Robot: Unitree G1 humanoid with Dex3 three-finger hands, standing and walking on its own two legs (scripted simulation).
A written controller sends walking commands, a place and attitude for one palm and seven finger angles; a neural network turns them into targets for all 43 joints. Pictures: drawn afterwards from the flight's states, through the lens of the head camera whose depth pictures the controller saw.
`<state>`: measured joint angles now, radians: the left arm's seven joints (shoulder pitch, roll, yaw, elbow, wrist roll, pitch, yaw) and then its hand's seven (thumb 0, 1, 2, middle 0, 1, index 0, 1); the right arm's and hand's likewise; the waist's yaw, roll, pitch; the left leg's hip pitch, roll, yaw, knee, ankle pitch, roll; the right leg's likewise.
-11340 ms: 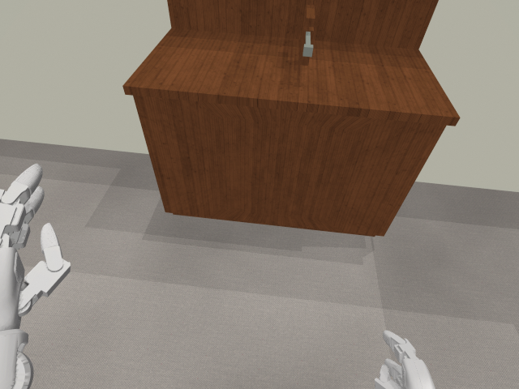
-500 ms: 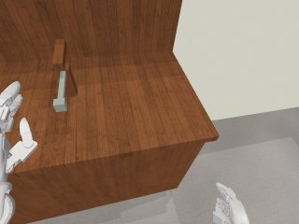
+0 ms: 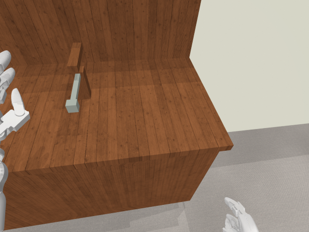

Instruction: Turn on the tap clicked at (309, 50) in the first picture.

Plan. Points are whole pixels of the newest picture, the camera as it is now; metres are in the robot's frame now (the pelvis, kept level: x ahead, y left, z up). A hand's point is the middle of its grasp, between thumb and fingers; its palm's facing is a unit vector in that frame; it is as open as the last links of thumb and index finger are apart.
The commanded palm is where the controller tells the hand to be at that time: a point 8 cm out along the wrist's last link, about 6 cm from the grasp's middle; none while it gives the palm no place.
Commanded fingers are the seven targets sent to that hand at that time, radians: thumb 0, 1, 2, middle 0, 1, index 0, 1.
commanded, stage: turn the palm inward beside the body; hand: left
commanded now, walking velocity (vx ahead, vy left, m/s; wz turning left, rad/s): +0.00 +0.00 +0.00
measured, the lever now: (72, 105) +0.40 +0.28 +0.09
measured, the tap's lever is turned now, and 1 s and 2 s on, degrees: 0 0 0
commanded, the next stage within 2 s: none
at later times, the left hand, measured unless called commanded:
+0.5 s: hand (65, 159) +0.21 +0.20 +0.15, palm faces +0.42 -0.84 -0.35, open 7.4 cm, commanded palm +0.15 +0.25 +0.17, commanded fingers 0.00 0.90 0.90 -0.20 -0.30 -0.20 -0.30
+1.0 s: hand (63, 160) +0.21 +0.21 +0.15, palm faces +0.40 -0.88 -0.24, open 7.4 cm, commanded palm +0.15 +0.25 +0.16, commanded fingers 0.00 0.90 0.90 -0.20 -0.30 -0.20 -0.30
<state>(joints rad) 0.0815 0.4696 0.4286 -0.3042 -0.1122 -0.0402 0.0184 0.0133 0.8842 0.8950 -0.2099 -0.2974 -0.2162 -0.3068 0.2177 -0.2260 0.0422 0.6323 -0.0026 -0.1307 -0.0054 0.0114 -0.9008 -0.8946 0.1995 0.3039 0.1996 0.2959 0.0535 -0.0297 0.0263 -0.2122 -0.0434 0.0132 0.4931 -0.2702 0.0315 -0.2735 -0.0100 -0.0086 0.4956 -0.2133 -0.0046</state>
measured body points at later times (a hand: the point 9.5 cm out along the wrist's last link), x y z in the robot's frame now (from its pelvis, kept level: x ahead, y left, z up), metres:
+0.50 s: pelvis -0.02 -0.07 -0.02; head -0.03 -0.10 +0.43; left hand +0.18 +0.25 +0.17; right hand +0.20 -0.28 -0.11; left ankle -0.01 +0.09 -0.74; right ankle +0.03 -0.12 -0.74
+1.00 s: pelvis +0.03 -0.03 -0.02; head +0.02 -0.05 +0.43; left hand +0.18 +0.25 +0.16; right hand +0.24 -0.25 -0.09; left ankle -0.01 +0.09 -0.74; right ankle +0.03 -0.12 -0.74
